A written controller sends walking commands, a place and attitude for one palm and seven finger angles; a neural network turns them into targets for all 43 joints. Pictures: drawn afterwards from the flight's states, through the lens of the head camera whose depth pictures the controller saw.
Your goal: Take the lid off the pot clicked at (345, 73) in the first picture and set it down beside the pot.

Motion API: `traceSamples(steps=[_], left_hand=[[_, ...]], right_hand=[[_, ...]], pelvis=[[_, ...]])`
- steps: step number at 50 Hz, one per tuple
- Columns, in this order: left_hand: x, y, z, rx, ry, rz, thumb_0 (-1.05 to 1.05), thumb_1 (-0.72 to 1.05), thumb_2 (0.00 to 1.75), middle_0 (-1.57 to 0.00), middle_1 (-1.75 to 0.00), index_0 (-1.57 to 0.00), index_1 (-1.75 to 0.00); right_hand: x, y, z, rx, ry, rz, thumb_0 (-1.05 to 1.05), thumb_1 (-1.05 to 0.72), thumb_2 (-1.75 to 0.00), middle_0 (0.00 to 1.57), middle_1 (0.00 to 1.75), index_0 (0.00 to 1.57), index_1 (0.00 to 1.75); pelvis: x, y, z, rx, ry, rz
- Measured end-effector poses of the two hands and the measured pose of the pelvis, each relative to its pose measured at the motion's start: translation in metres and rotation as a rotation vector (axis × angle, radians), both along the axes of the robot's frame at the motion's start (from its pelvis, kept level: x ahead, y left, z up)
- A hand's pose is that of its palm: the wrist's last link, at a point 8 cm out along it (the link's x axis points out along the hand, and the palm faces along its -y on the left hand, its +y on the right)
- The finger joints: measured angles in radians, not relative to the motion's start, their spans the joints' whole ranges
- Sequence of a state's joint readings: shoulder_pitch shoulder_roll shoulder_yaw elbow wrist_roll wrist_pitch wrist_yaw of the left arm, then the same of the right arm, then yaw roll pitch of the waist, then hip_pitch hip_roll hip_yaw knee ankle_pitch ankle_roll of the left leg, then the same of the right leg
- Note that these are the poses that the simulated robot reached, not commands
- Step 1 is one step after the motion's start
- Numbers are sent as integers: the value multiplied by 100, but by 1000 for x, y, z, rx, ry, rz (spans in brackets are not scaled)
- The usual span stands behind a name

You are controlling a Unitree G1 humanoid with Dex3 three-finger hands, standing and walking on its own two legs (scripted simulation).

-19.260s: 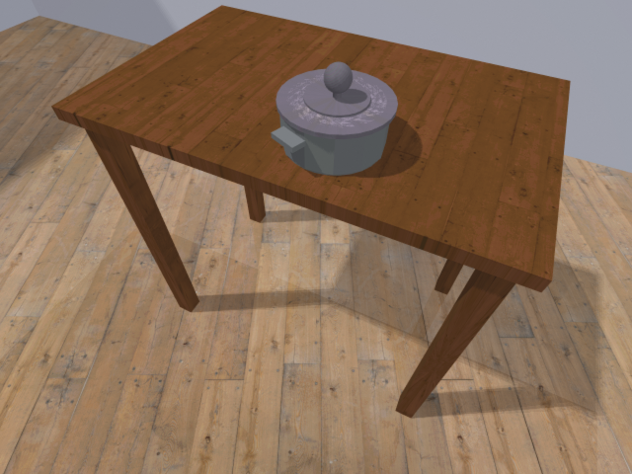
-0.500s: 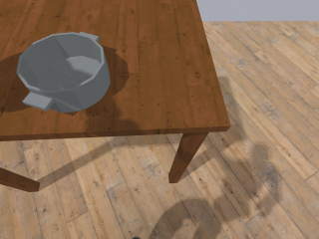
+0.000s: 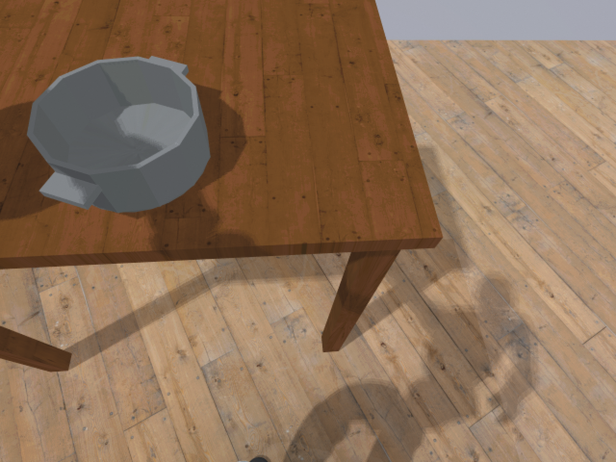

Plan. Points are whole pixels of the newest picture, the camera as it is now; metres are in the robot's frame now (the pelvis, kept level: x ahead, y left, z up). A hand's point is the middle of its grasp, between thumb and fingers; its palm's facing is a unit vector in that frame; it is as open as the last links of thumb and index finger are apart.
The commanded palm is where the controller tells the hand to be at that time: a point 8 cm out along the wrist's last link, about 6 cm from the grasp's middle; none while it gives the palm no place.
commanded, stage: lower the lid onto the table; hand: left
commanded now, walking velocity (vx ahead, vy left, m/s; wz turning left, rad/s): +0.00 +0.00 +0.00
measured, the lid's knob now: out of the picture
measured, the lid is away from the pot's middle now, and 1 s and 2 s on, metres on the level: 0.22 0.22 0.23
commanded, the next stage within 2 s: open the fingers wide in 1.48 s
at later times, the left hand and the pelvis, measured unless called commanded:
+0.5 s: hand out of the picture +0.47 +0.39 +0.20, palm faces -0.29 -0.38 -0.88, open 7.0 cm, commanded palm +0.54 +0.41 +0.28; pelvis +0.00 +0.01 -0.01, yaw +0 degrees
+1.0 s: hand out of the picture +0.47 +0.38 +0.17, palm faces -0.35 -0.37 -0.86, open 6.9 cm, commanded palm +0.55 +0.40 +0.25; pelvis -0.01 +0.01 -0.01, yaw -1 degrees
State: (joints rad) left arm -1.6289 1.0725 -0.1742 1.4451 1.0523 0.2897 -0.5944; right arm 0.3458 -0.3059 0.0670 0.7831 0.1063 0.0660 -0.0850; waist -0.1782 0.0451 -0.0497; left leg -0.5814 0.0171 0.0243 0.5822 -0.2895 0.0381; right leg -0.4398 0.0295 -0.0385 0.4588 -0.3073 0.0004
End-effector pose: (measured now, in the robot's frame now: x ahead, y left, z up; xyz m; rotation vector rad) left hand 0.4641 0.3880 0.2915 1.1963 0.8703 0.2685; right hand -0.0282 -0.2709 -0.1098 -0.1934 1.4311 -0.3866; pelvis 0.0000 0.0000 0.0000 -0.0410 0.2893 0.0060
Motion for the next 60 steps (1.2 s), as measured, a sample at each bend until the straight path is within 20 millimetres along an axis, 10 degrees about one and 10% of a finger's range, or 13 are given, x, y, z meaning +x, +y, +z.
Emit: traceSamples(steps=[60], left_hand=[[9, 8, -78, -23, 84, -149, 0, 38, 55, -69, -101, -66, -101]], right_hand=[[-36, 15, 1, -53, 58, -42, 0, -90, -90, 21, 30, 20, 30]], pelvis=[[-10, 15, -13, -28, 43, -6]])
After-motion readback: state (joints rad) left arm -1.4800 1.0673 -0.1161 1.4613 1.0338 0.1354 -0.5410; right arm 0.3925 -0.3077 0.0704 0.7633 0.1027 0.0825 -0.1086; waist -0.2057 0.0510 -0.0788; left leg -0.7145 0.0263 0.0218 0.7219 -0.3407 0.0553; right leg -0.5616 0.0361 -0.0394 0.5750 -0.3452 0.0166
